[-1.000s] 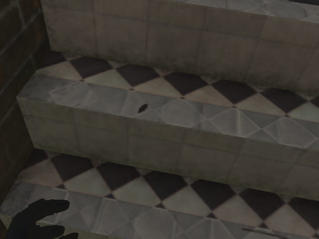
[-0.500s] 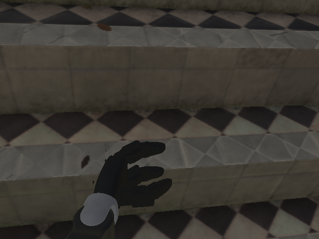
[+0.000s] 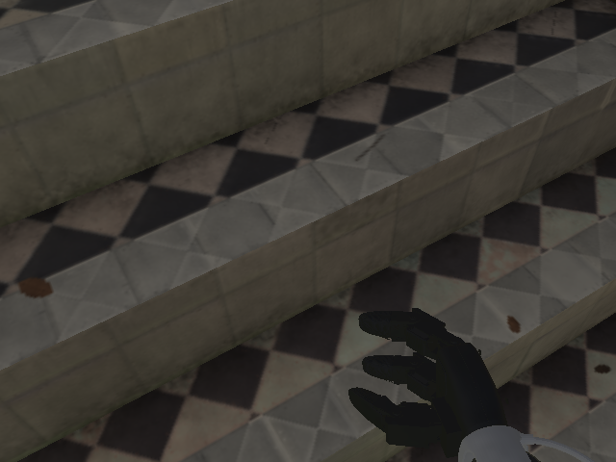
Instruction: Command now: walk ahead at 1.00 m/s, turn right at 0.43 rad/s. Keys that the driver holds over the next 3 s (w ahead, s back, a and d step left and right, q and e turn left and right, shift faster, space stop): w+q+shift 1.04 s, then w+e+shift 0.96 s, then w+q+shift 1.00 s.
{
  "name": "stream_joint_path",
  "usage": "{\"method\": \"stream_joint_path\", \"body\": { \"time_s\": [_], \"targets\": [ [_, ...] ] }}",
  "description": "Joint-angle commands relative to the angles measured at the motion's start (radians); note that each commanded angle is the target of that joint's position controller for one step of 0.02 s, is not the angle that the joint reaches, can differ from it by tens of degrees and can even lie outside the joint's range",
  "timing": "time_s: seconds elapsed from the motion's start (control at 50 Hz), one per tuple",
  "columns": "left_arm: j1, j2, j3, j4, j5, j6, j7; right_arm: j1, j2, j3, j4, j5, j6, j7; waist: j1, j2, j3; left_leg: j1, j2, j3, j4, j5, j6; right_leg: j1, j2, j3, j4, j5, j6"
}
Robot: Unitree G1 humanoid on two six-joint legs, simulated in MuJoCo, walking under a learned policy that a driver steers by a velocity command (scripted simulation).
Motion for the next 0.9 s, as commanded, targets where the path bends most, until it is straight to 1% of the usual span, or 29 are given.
{"method": "stream_joint_path", "body": {
  "time_s": [0.02,0.04,0.06,0.1,0.12,0.18,0.24,0.26,0.28,0.3,0.32,0.34,0.36,0.38,0.42,0.5,0.58,0.6,0.62,0.66,0.68,0.7,0.72,0.74,0.76,0.78,0.82,0.86,0.9],
  "targets": [
    [-0.263,0.003,0.006,-0.172,0.001,-0.053,-0.037,0.483,-0.39,-0.195,0.181,0.002,0.009,-0.023,-0.19,0.654,-0.429,0.951,0.24,-1.077,-0.954,0.052,0.3,-0.426,0.103,0.049,1.074,0.046,0.014],
    [-0.249,0.003,0.005,-0.193,0.02,-0.058,-0.055,0.354,-0.267,-0.178,0.176,0.034,0.02,-0.01,-0.133,0.384,-0.232,0.738,0.249,-1.115,-1.028,-0.102,0.329,-0.527,0.087,0.079,1.358,-0.092,0.027],
    [-0.276,-0.026,-0.018,-0.245,0.028,-0.035,-0.047,0.297,-0.189,-0.154,0.227,0.054,0.031,-0.011,-0.071,0.226,-0.004,0.512,0.23,-0.914,-0.936,-0.107,0.321,-0.616,0.066,0.012,1.515,-0.163,0.06],
    [-0.27,-0.033,-0.052,-0.315,0.064,-0.022,-0.048,0.241,-0.1,-0.133,0.31,0.076,0.013,-0.025,0.05,0.114,0.15,0.351,0.176,-0.723,-0.918,-0.009,0.236,-0.664,-0.03,-0.041,1.525,-0.253,0.07],
    [-0.264,-0.04,-0.057,-0.329,0.051,-0.023,-0.055,0.27,-0.083,-0.129,0.346,0.071,0.008,-0.029,0.077,0.074,0.174,0.339,0.155,-0.666,-0.944,-0.015,0.215,-0.664,-0.056,-0.05,1.521,-0.283,0.071],
    [-0.378,-0.059,-0.091,-0.414,0.04,-0.023,-0.07,0.371,-0.149,-0.143,0.374,0.072,0.004,-0.056,0.062,0.037,0.199,0.431,0.137,-0.62,-0.966,0.157,0.214,-0.782,-0.13,-0.079,1.374,-0.368,0.116],
    [-0.484,-0.108,-0.149,-0.515,0.069,-0.06,-0.104,0.402,-0.271,-0.168,0.326,0.098,0.021,-0.076,0.037,-0.03,0.03,0.448,0.104,-0.492,-0.932,0.361,0.17,-0.608,-0.211,-0.148,0.92,-0.399,0.134],
    [-0.461,-0.127,-0.172,-0.515,0.064,-0.059,-0.105,0.423,-0.348,-0.186,0.327,0.109,0.035,-0.081,0.052,-0.033,-0.016,0.338,0.051,-0.326,-1.019,0.425,0.163,-0.303,-0.155,-0.34,0.576,-0.511,0.148],
    [-0.393,-0.106,-0.159,-0.485,0.029,-0.048,-0.082,0.493,-0.34,-0.198,0.329,0.13,0.055,-0.087,0.058,0.009,-0.06,0.213,0.033,-0.357,-0.997,0.42,0.174,0.048,-0.099,-0.376,0.317,-0.439,0.183],
    [-0.221,-0.014,-0.098,-0.415,-0.018,-0.038,-0.058,0.436,-0.337,-0.187,0.308,0.097,0.04,-0.075,0.156,-0.036,-0.11,0.183,0.003,-0.336,-0.877,0.645,0.18,0.313,-0.053,-0.47,0.197,-0.093,0.191],
    [-0.126,0.098,-0.033,-0.379,-0.031,-0.02,-0.032,0.338,-0.407,-0.193,0.272,0.061,-0.008,-0.038,0.258,0.109,-0.158,0.225,0.032,-0.343,-0.762,1.036,0.164,0.469,-0.031,-0.474,0.217,-0.101,0.183],
    [0.076,0.174,0.006,-0.305,0.005,-0.021,-0.017,0.173,-0.364,-0.175,0.227,0.041,-0.044,-0.012,0.367,0.147,-0.159,0.202,-0.008,-0.288,-0.416,1.053,0.096,0.579,-0.127,-0.3,0.092,-0.029,0.155],
    [0.143,0.195,0.009,-0.23,0.065,-0.021,-0.011,0.115,-0.193,-0.131,0.164,0.033,-0.072,-0.005,0.283,-0.009,-0.128,0.031,-0.129,-0.32,0.116,0.454,0.029,0.581,-0.33,0.055,0.082,0.399,0.213],
    [0.018,0.217,-0.003,-0.292,0.168,-0.021,0.02,0.374,-0.144,-0.131,0.139,0.094,-0.09,0.011,0.079,-0.171,-0.298,-0.144,-0.111,-0.394,0.603,0.499,-0.023,0.594,-0.608,0.514,-0.099,0.344,0.066],
    [-0.197,0.07,-0.032,-0.28,0.121,-0.004,0.02,0.208,-0.083,-0.105,0.027,0.101,-0.029,0.008,0.039,-0.083,-0.056,-0.43,-0.013,-0.254,0.971,0.494,-0.077,0.393,-0.547,0.267,-0.186,-0.284,-0.047],
    [-0.173,-0.103,-0.077,-0.066,0.116,-0.029,0.016,0.174,-0.007,-0.046,-0.036,0.095,0.046,0.057,-0.079,-0.004,0.064,-0.522,0.035,-0.304,1.255,0.445,0.008,0.07,-0.472,-0.101,-0.206,-0.283,0.018],
    [-0.307,0.032,-0.075,-0.046,0.122,-0.008,0.015,-0.017,-0.133,-0.039,-0.104,0.085,0.082,0.046,-0.135,0.046,0.102,-0.278,0.033,-0.117,0.753,0.649,-0.005,-0.252,-0.335,-0.459,-0.381,-0.103,0.051],
    [-0.26,0.062,-0.073,-0.012,0.096,-0.016,0.024,-0.083,-0.141,-0.031,-0.125,0.082,0.089,0.048,-0.126,0.045,0.088,-0.191,0.076,-0.05,0.581,0.656,0.002,-0.244,-0.321,-0.515,-0.45,-0.08,0.046],
    [-0.287,0.14,-0.065,0.003,0.072,-0.02,0.024,-0.052,-0.132,-0.015,-0.11,0.08,0.083,0.05,-0.173,0.043,-0.026,0.178,0.058,0.028,0.334,0.608,0.051,-0.317,-0.291,-0.64,-0.547,0.218,0.023],
    [-0.083,0.352,-0.013,0.03,0.024,-0.027,0.026,0.031,-0.244,-0.06,-0.081,0.057,0.081,0.042,-0.19,-0.033,-0.252,0.421,-0.059,0.078,0.097,0.216,0.049,0.071,-0.346,-0.592,-0.306,1.417,-0.063],
    [-0.134,0.423,0.013,-0.011,0.048,-0.012,0.025,0.289,-0.352,-0.115,0.009,0.026,0.089,0.057,-0.258,-0.092,-0.365,0.521,-0.151,0.17,0.083,-0.006,0.028,0.266,-0.427,-0.551,-0.119,1.943,-0.132],
    [-0.045,0.307,0.001,-0.057,0.047,-0.014,0.037,0.122,-0.385,-0.126,0.035,0.048,0.088,0.049,-0.084,0.012,-0.362,0.552,-0.171,0.034,-0.087,0.079,0.109,0.176,-0.371,-0.532,0.092,1.898,-0.115],
    [-0.072,0.37,0.025,-0.129,0.017,-0.031,0.023,0.299,-0.395,-0.136,0.042,0.019,0.106,0.047,-0.123,-0.017,-0.452,0.697,-0.121,-0.181,-0.32,0.053,0.121,0.141,-0.43,-0.399,0.27,1.576,-0.128],
    [-0.131,0.322,0.018,-0.18,0.02,-0.05,0.0,0.385,-0.441,-0.163,0.082,0.018,0.13,0.038,-0.105,0.127,-0.501,0.843,-0.109,-0.344,-0.472,0.159,0.118,-0.002,-0.392,-0.352,0.367,0.835,-0.116],
    [-0.244,0.191,-0.01,-0.238,0.061,-0.047,-0.019,0.244,-0.512,-0.198,0.068,-0.013,0.147,0.036,-0.038,0.318,-0.433,0.777,-0.045,-0.624,-0.671,0.055,0.195,-0.238,-0.182,-0.332,0.73,0.187,-0.043],
    [-0.414,0.084,-0.031,-0.273,0.092,-0.044,-0.037,0.26,-0.408,-0.16,0.076,-0.034,0.139,0.057,-0.044,0.297,-0.331,0.617,-0.035,-0.803,-0.818,-0.259,0.19,-0.408,-0.071,-0.144,1.165,-0.012,-0.04],
    [-0.472,-0.079,-0.093,-0.407,0.146,-0.05,-0.076,0.277,-0.288,-0.122,0.148,0.043,0.106,0.066,0.031,0.212,-0.019,0.29,-0.06,-0.631,-0.813,-0.115,0.109,-0.611,-0.021,-0.176,1.485,-0.114,-0.019],
    [-0.398,-0.109,-0.124,-0.43,0.155,-0.056,-0.095,0.285,-0.224,-0.108,0.22,0.052,0.086,0.063,0.109,0.153,0.045,0.264,-0.09,-0.563,-0.807,0.01,0.097,-0.707,-0.041,-0.186,1.567,-0.12,0.004],
    [-0.345,-0.107,-0.144,-0.421,0.148,-0.059,-0.074,0.283,-0.269,-0.123,0.221,0.053,0.078,0.051,0.119,0.175,-0.008,0.278,-0.072,-0.602,-0.89,0.036,0.112,-0.722,-0.051,-0.186,1.511,-0.112,0.037]
  ]
}}
Next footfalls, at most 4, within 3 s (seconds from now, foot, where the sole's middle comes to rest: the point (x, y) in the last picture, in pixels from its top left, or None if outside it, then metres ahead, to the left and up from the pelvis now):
0.34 right None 0.33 -0.17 -0.60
0.76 left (232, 412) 0.42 0.15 -0.37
1.12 right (370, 410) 0.42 -0.05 -0.38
1.38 left None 0.25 0.22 -0.38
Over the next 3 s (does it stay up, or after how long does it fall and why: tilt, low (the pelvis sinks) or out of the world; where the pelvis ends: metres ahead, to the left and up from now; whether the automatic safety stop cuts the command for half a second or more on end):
stays up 0.52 -0.12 0.38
